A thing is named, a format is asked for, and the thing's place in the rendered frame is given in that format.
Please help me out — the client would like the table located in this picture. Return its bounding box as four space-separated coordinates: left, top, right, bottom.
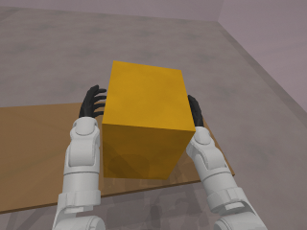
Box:
0 101 235 215

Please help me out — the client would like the right robot hand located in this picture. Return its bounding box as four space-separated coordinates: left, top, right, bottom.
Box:
187 95 204 127

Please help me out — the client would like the robot left upper arm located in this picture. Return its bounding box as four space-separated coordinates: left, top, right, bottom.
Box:
54 216 106 230

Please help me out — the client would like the robot right upper arm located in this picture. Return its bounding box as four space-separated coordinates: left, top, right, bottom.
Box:
213 212 267 230

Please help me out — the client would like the robot right forearm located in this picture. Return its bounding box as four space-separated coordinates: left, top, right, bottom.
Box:
186 126 268 230

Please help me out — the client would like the robot left forearm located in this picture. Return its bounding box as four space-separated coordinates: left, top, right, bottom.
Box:
52 116 101 230

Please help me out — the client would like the carton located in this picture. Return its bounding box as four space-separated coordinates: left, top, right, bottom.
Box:
102 60 196 180

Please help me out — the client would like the left robot hand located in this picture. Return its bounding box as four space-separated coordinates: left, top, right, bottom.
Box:
79 84 106 118

